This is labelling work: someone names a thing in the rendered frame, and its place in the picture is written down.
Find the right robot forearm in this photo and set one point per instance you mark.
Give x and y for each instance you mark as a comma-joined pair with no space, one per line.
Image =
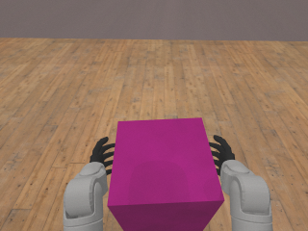
249,195

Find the robot right hand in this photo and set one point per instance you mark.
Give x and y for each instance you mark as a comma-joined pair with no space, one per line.
224,154

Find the carton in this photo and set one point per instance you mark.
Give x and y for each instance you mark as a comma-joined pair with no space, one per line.
163,176

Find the left robot forearm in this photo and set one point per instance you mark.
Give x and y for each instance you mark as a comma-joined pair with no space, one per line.
83,199

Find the robot left hand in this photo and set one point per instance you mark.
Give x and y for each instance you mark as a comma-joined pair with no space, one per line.
99,157

